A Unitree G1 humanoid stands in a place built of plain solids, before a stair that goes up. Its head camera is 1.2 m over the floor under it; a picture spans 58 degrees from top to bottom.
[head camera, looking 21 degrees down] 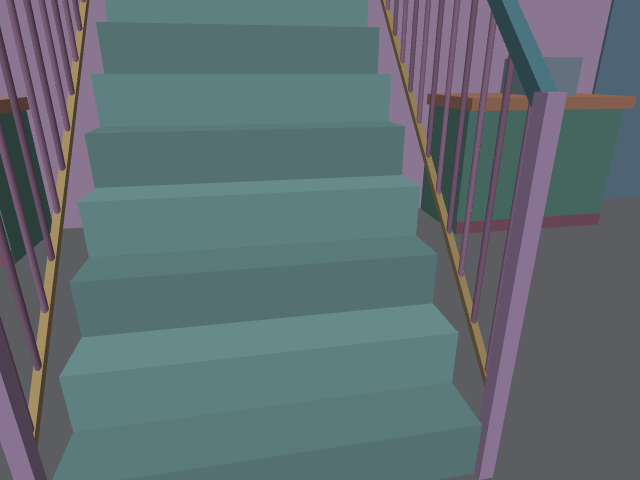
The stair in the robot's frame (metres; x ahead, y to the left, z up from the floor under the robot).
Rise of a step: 0.20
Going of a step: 0.20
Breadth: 1.22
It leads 11 degrees to the left of straight ahead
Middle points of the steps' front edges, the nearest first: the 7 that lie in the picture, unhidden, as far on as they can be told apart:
0.92 0.10 0.20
1.11 0.14 0.40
1.31 0.18 0.60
1.51 0.21 0.80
1.70 0.25 1.00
1.90 0.29 1.20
2.10 0.32 1.40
